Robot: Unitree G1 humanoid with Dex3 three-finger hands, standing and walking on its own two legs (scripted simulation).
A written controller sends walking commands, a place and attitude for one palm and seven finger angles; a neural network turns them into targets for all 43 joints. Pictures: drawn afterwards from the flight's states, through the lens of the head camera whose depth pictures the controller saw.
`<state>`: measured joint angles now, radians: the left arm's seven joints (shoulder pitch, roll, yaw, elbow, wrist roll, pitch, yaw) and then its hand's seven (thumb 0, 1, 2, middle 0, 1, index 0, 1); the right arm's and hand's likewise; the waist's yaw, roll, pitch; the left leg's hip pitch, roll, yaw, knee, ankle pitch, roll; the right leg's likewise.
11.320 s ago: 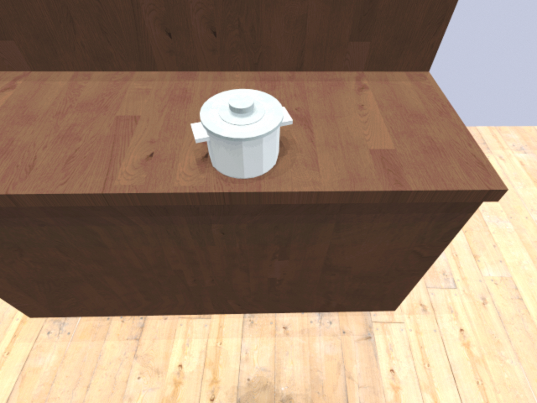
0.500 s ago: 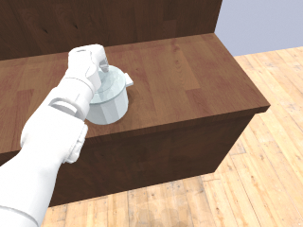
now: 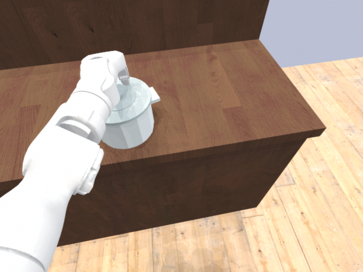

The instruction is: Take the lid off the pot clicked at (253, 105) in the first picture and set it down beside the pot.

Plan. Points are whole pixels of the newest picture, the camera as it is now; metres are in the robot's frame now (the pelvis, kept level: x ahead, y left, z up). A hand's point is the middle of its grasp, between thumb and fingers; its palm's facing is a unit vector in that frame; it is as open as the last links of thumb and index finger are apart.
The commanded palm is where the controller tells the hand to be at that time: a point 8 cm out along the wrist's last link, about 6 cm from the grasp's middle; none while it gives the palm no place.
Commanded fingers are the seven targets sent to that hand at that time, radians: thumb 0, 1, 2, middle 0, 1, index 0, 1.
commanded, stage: lower the open fingers around the knob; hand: left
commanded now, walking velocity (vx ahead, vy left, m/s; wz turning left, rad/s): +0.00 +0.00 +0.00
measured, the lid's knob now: (115, 92) +0.52 +0.12 +0.11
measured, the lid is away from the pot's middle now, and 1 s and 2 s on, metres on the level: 0.00 0.00 0.00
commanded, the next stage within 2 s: close the fingers and squeeze the knob in 0.76 s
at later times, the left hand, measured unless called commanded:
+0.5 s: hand (110, 90) +0.49 +0.12 +0.14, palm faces -0.38 -0.07 -0.92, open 10.2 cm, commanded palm +0.50 +0.12 +0.18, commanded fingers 0.00 -0.37 1.60 -0.85 -0.08 -0.85 -0.08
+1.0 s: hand (111, 89) +0.50 +0.12 +0.14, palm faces -0.40 -0.07 -0.92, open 10.3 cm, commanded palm +0.50 +0.11 +0.18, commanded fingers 0.00 -0.04 0.96 -0.49 -0.84 -0.49 -0.84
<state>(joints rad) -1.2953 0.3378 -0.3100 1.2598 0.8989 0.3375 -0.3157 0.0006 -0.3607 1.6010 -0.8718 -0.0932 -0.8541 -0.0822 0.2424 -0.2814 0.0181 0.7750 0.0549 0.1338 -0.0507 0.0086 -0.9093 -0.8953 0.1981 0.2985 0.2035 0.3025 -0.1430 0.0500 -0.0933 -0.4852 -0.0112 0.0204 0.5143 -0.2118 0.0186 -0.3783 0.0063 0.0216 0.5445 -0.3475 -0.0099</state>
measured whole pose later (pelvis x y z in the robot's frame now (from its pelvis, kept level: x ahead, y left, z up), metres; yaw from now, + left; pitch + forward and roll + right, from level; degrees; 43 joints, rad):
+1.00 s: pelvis +0.00 +0.01 +0.00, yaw +0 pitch +12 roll +0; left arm -1.32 0.35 -0.32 1.29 0.90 0.34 -0.32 0.00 -0.24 1.32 -0.70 -0.38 -0.69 -0.38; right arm 0.30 -0.29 0.01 0.79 0.05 0.12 -0.05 0.01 -0.91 -0.90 0.20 0.30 0.20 0.30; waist -0.16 0.05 -0.10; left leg -0.52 -0.01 0.03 0.54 -0.22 0.02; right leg -0.42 0.01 0.03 0.57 -0.35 0.00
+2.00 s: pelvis +0.00 +0.00 +0.00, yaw -1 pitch +10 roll +0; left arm -1.26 0.34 -0.29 1.23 0.89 0.33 -0.31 0.01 0.22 0.70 -0.61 -0.99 -0.65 -1.00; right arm 0.26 -0.28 0.01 0.78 0.05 0.14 -0.05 0.01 -0.91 -0.90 0.20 0.30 0.20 0.30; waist -0.14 0.05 -0.10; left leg -0.48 -0.01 0.03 0.52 -0.22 0.02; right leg -0.38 0.01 0.03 0.54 -0.34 -0.01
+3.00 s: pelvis +0.00 +0.00 +0.00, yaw +0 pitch +10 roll +0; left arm -1.26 0.35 -0.29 1.21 0.89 0.32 -0.33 0.01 0.22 0.72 -0.60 -0.99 -0.66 -0.99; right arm 0.28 -0.27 0.01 0.78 0.05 0.08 -0.06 0.01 -0.91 -0.90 0.20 0.30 0.20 0.30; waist -0.14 0.05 -0.09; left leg -0.48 -0.01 0.02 0.51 -0.21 0.02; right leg -0.37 0.01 0.03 0.53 -0.34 -0.01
